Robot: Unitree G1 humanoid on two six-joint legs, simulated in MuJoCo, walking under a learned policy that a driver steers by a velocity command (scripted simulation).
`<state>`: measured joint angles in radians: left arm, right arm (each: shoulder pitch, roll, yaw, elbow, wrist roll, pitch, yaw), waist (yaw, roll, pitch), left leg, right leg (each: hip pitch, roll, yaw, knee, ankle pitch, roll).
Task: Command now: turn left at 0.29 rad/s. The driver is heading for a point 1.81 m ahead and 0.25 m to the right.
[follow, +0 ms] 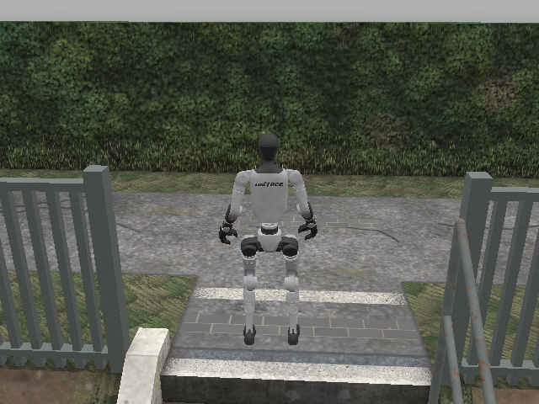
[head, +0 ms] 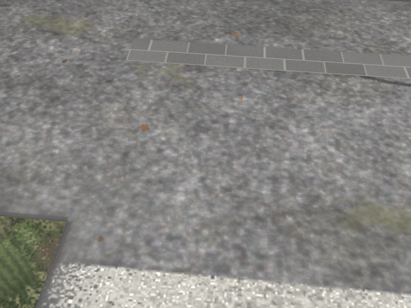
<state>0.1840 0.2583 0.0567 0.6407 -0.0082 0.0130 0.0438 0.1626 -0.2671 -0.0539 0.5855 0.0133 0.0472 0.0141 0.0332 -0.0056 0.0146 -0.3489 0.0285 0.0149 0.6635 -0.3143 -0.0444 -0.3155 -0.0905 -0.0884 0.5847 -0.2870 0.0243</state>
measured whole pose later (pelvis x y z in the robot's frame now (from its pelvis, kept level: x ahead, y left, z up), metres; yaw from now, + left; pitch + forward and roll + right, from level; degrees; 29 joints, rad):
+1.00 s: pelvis +0.35 +0.04 -0.01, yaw +1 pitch +3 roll -1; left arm 0.38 0.29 0.05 0.80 -0.02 -0.06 0.00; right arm 0.09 -0.26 -0.04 0.65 0.00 -0.08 0.04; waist 0.04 0.00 0.03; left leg -0.50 -0.01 0.05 0.61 -0.17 0.06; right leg -0.24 -0.02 0.05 1.06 -0.49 -0.01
